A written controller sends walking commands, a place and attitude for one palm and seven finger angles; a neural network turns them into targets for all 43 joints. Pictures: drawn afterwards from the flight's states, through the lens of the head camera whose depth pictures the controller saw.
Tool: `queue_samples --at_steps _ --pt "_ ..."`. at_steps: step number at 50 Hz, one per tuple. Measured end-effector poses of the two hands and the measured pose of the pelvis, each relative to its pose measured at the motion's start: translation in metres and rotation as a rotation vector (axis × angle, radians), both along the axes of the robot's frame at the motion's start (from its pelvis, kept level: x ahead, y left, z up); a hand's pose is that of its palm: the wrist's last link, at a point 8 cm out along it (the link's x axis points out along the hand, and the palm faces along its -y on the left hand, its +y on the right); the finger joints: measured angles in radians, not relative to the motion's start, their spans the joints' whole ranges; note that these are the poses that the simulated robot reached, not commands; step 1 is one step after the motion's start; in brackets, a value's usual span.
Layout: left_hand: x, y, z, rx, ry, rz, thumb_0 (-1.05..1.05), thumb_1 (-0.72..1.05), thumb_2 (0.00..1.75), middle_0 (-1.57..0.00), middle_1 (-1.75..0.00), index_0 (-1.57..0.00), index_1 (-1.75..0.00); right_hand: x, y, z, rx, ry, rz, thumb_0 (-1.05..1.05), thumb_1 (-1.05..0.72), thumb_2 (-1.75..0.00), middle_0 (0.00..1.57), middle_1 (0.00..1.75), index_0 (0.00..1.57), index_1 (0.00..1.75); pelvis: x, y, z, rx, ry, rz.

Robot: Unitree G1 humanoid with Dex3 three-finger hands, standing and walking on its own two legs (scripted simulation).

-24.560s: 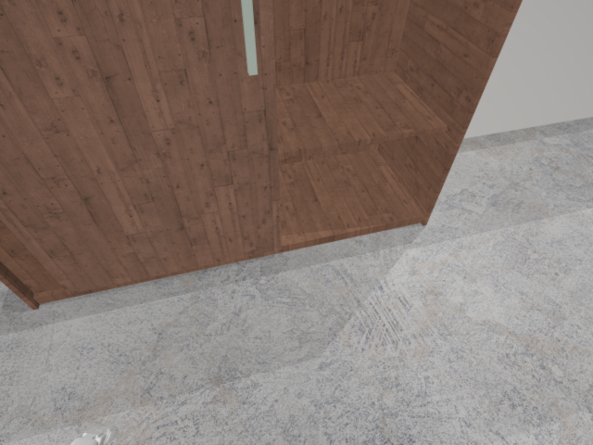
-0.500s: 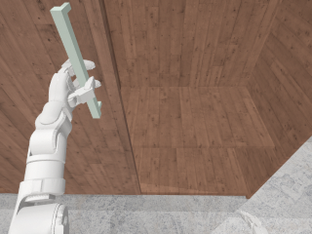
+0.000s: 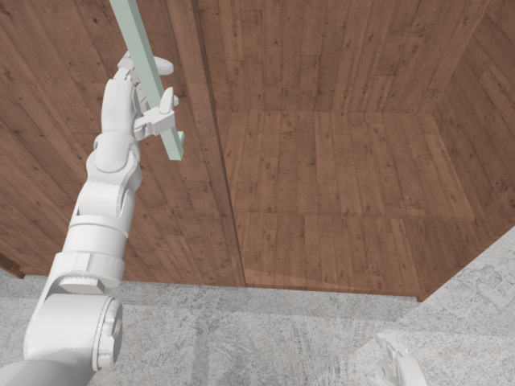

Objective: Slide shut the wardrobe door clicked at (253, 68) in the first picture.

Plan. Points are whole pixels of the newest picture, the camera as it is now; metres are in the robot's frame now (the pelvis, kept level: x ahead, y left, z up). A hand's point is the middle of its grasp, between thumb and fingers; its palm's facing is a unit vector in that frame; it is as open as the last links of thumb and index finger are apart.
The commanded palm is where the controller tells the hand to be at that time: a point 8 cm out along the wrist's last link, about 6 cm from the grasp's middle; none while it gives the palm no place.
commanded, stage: step sideways, sliding the door along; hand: left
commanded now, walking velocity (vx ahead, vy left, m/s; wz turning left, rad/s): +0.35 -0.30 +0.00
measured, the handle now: (155, 76) +0.49 +0.19 +0.22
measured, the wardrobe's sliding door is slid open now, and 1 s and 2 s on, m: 0.67 0.55 0.20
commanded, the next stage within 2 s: none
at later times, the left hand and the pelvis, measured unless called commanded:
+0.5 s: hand (185, 108) +0.45 +0.14 +0.19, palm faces +0.30 -0.95 -0.06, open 6.3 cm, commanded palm +0.42 +0.12 +0.18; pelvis +0.01 -0.07 -0.01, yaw +6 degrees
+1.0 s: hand (255, 108) +0.46 +0.04 +0.19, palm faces +0.46 -0.88 -0.06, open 6.8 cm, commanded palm +0.42 +0.01 +0.18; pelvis +0.11 -0.21 -0.01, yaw +9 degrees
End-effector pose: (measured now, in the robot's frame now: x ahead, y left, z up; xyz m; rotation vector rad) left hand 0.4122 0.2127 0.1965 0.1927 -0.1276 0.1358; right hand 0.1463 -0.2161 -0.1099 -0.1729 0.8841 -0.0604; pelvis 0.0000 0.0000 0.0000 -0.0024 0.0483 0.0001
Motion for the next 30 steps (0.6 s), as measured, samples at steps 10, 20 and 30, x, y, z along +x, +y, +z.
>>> queue_samples --at_steps 10,20,30 --pt "-0.003 -0.011 0.0 0.002 0.001 0.128 -0.02 0.73 0.85 -0.44 -1.4 -0.2 -1.39 -0.049 -0.043 -0.038 0.005 0.168 -0.028 0.01 -0.91 -0.9 0.21 0.3 0.21 0.3 -0.01 -0.035 -0.014 -0.019 -0.083 0.05" --pt "0.001 -0.021 -0.007 -0.094 -0.107 0.141 0.01 0.75 0.87 -0.45 -1.4 -0.2 -1.37 -0.019 -0.087 -0.021 -0.105 0.173 0.013 0.01 -0.91 -0.9 0.2 0.3 0.2 0.3 0.003 -0.058 -0.014 0.022 -0.084 0.099" --pt "0.002 -0.042 -0.009 -0.101 -0.145 0.167 0.01 0.75 0.87 -0.44 -1.4 -0.19 -1.34 0.069 -0.074 -0.008 0.012 0.09 0.148 0.01 -0.91 -0.9 0.2 0.3 0.2 0.3 0.032 -0.101 -0.003 -0.026 -0.12 0.105"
